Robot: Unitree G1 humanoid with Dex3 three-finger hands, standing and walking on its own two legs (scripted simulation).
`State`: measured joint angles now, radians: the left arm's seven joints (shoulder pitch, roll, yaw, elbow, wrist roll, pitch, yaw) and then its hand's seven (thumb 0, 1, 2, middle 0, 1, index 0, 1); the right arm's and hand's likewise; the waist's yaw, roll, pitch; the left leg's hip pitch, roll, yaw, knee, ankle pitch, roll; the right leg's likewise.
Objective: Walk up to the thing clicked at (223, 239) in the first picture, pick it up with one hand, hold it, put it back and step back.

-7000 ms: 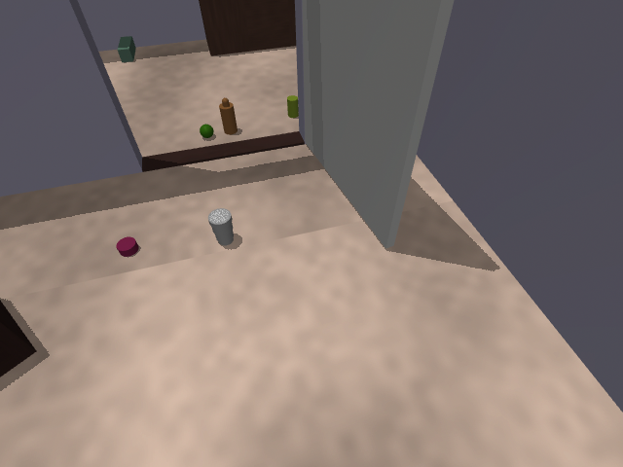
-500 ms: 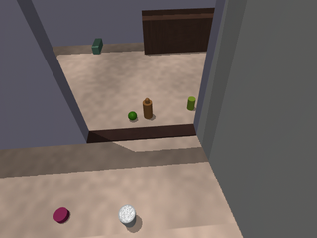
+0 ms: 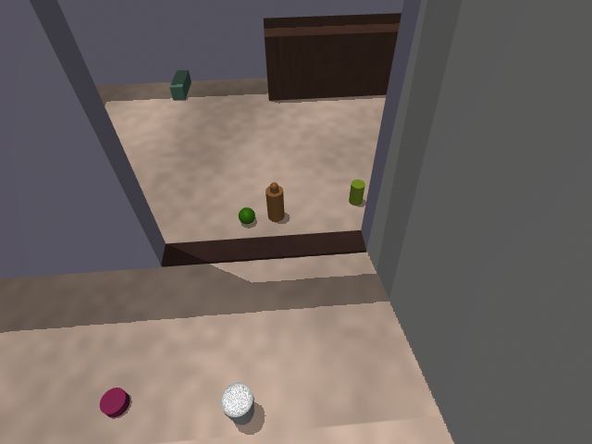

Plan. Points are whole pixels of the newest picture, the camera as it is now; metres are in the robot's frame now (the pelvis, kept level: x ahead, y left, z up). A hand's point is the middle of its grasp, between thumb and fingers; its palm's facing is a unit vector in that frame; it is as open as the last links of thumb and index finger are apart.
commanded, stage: go down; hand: left
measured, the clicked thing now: (240, 406) +0.38 +0.20 -0.71
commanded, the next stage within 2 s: none
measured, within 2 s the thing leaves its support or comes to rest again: neither
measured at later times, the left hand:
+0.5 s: hand out of the picture +0.14 +0.27 -0.17, palm faces +0.05 -0.94 -0.35, open 15.1 cm
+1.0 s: hand out of the picture +0.13 +0.28 -0.20, palm faces +0.08 -0.94 -0.33, open 17.3 cm
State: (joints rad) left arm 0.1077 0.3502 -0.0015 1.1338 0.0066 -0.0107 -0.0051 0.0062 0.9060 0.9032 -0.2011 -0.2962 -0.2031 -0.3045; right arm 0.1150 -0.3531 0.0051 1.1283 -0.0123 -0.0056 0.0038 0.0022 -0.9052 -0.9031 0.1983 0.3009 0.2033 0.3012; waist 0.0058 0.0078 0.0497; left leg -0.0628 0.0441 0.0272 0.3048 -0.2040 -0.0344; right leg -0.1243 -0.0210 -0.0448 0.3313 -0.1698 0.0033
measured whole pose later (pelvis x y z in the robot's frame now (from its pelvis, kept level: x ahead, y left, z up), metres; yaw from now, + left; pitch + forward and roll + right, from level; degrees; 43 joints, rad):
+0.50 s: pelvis -0.01 +0.02 -0.04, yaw +0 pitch +9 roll -1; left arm 0.08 0.32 0.19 0.81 0.06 0.13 -0.03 0.00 -0.09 0.18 -0.07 -0.08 -0.07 -0.08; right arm 0.26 -0.24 -0.03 0.69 0.02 -0.08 -0.03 0.01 -0.90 -0.90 0.20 0.30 0.20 0.30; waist -0.03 0.01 -0.04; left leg -0.52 0.04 0.02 0.76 -0.39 -0.01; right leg -0.55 -0.04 -0.04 0.73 -0.32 0.02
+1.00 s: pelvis -0.01 +0.03 -0.09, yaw +1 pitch +16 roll -3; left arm 0.33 0.32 0.18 0.29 0.01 0.31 -0.03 0.00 -0.54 0.08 -0.08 -0.08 -0.08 -0.10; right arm 0.22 -0.22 0.00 0.54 0.01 -0.17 -0.09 0.01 -0.85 -0.89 0.20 0.30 0.20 0.30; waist -0.03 0.01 -0.13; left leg -0.83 0.04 -0.03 1.12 -0.56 0.00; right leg -0.84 -0.05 -0.07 1.04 -0.47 0.03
